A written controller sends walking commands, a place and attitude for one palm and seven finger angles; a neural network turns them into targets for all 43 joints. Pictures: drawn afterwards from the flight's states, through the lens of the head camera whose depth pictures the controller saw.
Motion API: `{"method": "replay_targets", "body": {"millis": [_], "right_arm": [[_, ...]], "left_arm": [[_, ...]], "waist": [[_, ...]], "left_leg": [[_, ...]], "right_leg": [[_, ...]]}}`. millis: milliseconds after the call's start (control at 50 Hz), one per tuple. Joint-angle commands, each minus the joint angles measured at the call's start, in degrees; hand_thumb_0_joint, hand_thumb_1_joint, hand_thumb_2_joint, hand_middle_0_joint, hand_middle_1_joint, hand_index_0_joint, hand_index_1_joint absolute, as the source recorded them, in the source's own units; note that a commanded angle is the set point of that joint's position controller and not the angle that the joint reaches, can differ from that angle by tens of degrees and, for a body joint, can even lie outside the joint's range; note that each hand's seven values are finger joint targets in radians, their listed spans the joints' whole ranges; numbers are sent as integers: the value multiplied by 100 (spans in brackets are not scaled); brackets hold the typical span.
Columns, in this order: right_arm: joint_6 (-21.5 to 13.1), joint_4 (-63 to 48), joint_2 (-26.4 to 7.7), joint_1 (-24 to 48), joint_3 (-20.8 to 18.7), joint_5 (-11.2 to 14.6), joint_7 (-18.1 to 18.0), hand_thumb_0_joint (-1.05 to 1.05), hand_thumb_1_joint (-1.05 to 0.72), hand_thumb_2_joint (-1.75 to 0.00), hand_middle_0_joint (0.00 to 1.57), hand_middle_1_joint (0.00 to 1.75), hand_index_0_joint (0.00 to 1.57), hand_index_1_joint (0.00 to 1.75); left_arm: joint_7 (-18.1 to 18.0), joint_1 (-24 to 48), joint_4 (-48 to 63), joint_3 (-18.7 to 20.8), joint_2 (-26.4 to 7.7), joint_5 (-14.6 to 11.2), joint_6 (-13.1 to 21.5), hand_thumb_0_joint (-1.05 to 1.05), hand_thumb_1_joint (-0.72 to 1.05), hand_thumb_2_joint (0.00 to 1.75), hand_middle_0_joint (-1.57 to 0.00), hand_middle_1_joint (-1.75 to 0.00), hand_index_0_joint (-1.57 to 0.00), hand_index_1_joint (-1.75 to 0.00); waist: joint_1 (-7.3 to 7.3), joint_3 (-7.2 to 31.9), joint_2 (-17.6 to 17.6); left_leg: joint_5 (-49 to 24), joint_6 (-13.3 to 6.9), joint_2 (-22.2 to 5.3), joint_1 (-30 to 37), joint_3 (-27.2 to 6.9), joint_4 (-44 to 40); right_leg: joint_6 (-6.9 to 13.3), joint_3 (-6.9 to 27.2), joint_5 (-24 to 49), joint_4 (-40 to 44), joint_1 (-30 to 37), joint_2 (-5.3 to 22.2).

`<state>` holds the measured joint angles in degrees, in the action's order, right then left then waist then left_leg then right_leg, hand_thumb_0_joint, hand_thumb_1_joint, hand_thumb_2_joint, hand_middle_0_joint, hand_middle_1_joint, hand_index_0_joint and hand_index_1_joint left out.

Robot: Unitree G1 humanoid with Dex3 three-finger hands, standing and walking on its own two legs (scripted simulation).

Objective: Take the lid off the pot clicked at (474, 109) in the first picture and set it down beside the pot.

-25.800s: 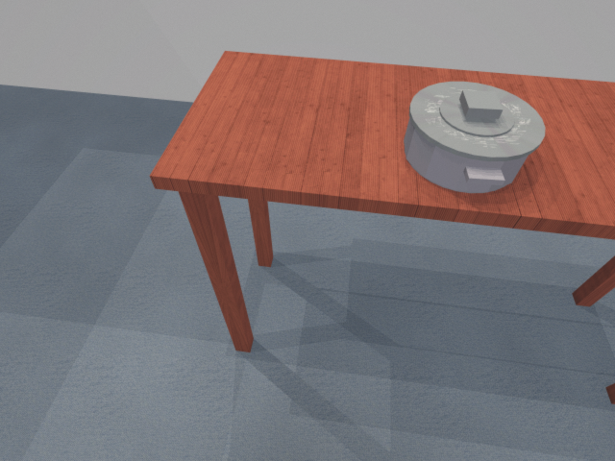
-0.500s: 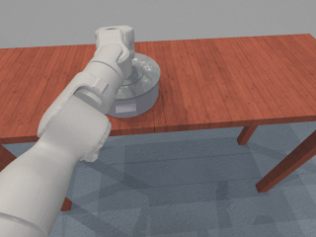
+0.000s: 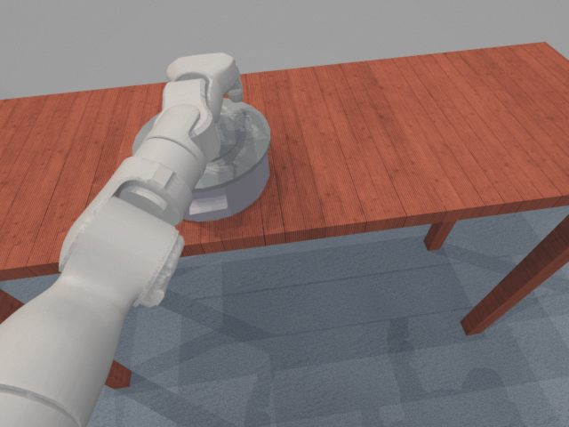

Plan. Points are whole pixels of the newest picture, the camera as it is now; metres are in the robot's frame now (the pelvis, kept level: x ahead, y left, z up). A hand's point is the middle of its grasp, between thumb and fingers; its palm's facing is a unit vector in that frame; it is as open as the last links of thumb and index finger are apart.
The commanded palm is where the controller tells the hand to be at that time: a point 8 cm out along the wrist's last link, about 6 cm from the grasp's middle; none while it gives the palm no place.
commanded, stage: raise the hand to come down again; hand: left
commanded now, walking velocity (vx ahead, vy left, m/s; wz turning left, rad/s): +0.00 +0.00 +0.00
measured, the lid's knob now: (199, 127) +0.52 +0.09 +0.15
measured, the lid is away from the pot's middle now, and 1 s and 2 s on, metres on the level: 0.00 0.00 0.00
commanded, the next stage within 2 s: move the open hand above the knob in 1.02 s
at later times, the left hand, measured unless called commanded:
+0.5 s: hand (203, 106) +0.49 +0.07 +0.20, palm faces -0.24 -0.04 -0.97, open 10.2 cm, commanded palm +0.48 +0.08 +0.26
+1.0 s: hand (203, 96) +0.49 +0.07 +0.22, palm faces -0.23 -0.05 -0.97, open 10.2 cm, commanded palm +0.48 +0.07 +0.27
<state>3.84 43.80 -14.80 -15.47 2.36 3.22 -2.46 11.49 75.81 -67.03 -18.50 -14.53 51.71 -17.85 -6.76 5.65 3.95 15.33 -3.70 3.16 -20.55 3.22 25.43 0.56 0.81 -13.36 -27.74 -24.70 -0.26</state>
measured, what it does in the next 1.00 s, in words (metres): stands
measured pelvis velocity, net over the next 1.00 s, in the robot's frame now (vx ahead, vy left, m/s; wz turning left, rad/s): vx -0.01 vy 0.00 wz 0.01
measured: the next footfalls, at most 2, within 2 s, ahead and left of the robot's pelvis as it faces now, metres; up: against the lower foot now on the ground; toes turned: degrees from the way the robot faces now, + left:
none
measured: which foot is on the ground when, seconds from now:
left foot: down 0.00-1.00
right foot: down 0.00-1.00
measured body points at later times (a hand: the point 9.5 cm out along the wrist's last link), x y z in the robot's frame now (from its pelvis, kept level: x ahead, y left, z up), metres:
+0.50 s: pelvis +0.01 -0.01 +0.00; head +0.04 -0.04 +0.45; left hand +0.50 +0.07 +0.25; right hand +0.13 -0.27 -0.13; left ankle -0.04 +0.08 -0.74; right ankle +0.00 -0.12 -0.74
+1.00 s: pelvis -0.01 +0.00 +0.00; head +0.02 -0.03 +0.45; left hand +0.49 +0.07 +0.27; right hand +0.06 -0.26 -0.14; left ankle -0.04 +0.08 -0.74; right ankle +0.00 -0.11 -0.74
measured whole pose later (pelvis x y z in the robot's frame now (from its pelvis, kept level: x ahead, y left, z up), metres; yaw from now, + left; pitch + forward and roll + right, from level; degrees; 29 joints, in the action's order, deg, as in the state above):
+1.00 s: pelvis -0.01 +0.00 +0.00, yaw +0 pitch +8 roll +1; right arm 5.1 44.3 -15.4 -14.2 3.1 3.2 -2.9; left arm 18.7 79.4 -66.5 -19.2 -15.2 51.5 -19.8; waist -6.2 5.3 3.4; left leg 13.2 -3.6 3.5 -16.2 2.8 21.7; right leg 0.7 0.6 -12.0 -25.1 -20.8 0.0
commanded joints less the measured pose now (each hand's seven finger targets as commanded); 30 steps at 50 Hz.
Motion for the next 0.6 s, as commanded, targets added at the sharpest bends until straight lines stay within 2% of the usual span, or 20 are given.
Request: {"method": "replay_targets", "body": {"millis": [0,20,40,60,80,100,140,180,220,240,260,280,360,380,420,440,460,480,540,580], "right_arm": [[-122,-484,-735,123,-206,-9,-4,0,-90,-90,20,30,20,30],[-73,-471,-778,123,-202,-5,4,0,-90,-90,20,30,20,30],[-30,-477,-786,172,-185,25,16,0,-90,-90,20,30,20,30],[-16,-490,-793,179,-178,21,10,0,-90,-90,20,30,20,30],[-16,-553,-786,230,-196,7,0,0,-90,-90,20,30,20,30],[-41,-588,-746,251,-198,-21,-2,0,-90,-90,20,30,20,30],[-61,-605,-683,250,-212,-45,-4,0,-90,-90,20,30,20,30],[9,-576,-702,196,-212,-59,10,0,-90,-90,20,30,20,30],[103,-556,-708,282,-171,-23,35,0,-90,-90,20,30,20,30],[146,-532,-736,325,-158,-10,25,0,-90,-90,20,30,20,30],[160,-570,-732,392,-140,1,29,0,-90,-90,20,30,20,30],[161,-636,-707,446,-154,-14,31,0,-90,-90,20,30,20,30],[135,-728,-628,570,-150,-22,21,0,-90,-90,20,30,20,30],[124,-764,-618,566,-177,-42,6,0,-90,-90,20,30,20,30],[161,-682,-619,620,-140,0,-7,0,-90,-90,20,30,20,30],[179,-619,-641,614,-131,21,-15,0,-90,-90,20,30,20,30],[196,-584,-668,618,-114,42,-14,0,-90,-90,20,30,20,30],[192,-607,-682,630,-126,23,-18,0,-90,-90,20,30,20,30],[95,-715,-620,721,-134,5,-22,0,-90,-90,20,30,20,30],[103,-714,-644,661,-159,-21,-21,0,-90,-90,20,30,20,30]], "left_arm": [[-141,3114,655,115,-992,87,-332,0,-21,119,-72,-25,-72,-25],[-76,3093,657,214,-1113,43,-414,0,-21,120,-73,-22,-73,-22],[30,3145,616,15,-905,43,-477,0,-21,120,-75,-18,-75,-18],[104,3282,765,59,-977,25,-471,0,-21,121,-79,-10,-79,-10],[196,3527,1087,22,-948,-3,-391,0,-22,121,-80,-8,-80,-8],[272,3719,1433,78,-1101,23,-280,0,-22,122,-80,-8,-80,-8],[417,3576,1617,30,-1095,92,-136,0,-22,122,-80,-8,-80,-8],[517,3109,1335,52,-1053,140,-146,0,-22,122,-80,-8,-80,-8],[535,2909,1147,-23,-948,114,-219,0,-22,122,-80,-8,-80,-8],[517,2726,897,92,-1068,112,-290,0,-22,122,-80,-8,-80,-8],[506,2995,1166,39,-1006,50,-277,0,-22,122,-80,-8,-80,-8],[516,3085,1383,96,-1012,-33,-219,0,-22,123,-80,-8,-80,-8],[527,3493,1967,18,-1167,113,-108,0,-22,123,-80,-8,-80,-8],[506,3476,2079,260,-1431,103,-60,0,-22,123,-80,-8,-80,-8],[476,3323,1611,95,-1257,146,-155,0,-22,123,-80,-8,-80,-8],[455,3216,1255,2,-1107,140,-265,0,-22,123,-80,-8,-80,-8],[432,3236,1180,27,-1125,115,-333,0,-22,123,-80,-8,-80,-8],[431,3342,1311,111,-1148,42,-328,0,-23,123,-80,-8,-80,-8],[515,3655,1725,-65,-1049,21,-217,0,-23,124,-80,-8,-80,-8],[611,3518,1758,56,-1169,59,-185,0,-23,125,-80,-8,-80,-8]], "waist": [[90,2638,-958],[78,2547,-1085],[11,2350,-1059],[-9,2314,-1102],[-7,2496,-979],[10,2775,-867],[36,3030,-671],[68,2710,-765],[61,2200,-878],[66,1985,-1014],[43,1987,-963],[128,2164,-845],[125,2684,-658],[198,2857,-768],[129,2522,-820],[70,2141,-877],[52,1975,-969],[101,2061,-935],[101,2574,-592],[134,2700,-717]], "left_leg": [[-2692,-44,-140,971,-254,-62],[-2614,-53,-130,911,-232,-89],[-2545,-64,-102,858,-228,-93],[-2505,-89,-78,867,-235,-95],[-2734,-121,-74,1003,-232,-65],[-2971,-135,-72,1208,-262,-23],[-3573,-142,-83,1519,-295,96],[-3638,-141,-77,1375,-274,96],[-3253,-117,-75,1168,-245,-11],[-2953,-109,-71,1017,-218,-61],[-2785,-98,-56,1002,-215,-123],[-2873,-104,-44,1056,-218,-117],[-3292,-124,-34,1353,-229,-41],[-3375,-146,-37,1361,-235,-17],[-2967,-113,-37,1222,-219,-102],[-2597,-97,-38,1089,-197,-158],[-2308,-80,-32,976,-208,-225],[-2325,-86,-21,989,-202,-249],[-2577,-103,-3,1349,-243,-177],[-2820,-113,-23,1384,-258,-140]], "right_leg": [[133,-93,2401,19,1595,-140],[110,-101,2446,51,1632,-133],[109,-113,2443,72,1521,-137],[105,-104,2487,92,1555,-132],[110,-66,2644,93,1624,-108],[107,-37,2800,49,1748,-93],[106,-4,3078,15,1801,-80],[116,-32,3134,81,1758,-94],[119,-92,2888,125,1601,-94],[126,-95,2766,153,1579,-93],[126,-93,2723,161,1601,-75],[149,-64,2787,138,1736,-56],[131,15,3131,80,2024,-23],[138,33,3233,82,2204,-21],[142,-11,2920,123,1997,-32],[149,-37,2678,195,1785,-41],[149,-50,2524,217,1734,-47],[166,-46,2532,213,1781,-33],[161,14,2641,164,1905,-6],[168,7,2777,165,1996,-11]]}}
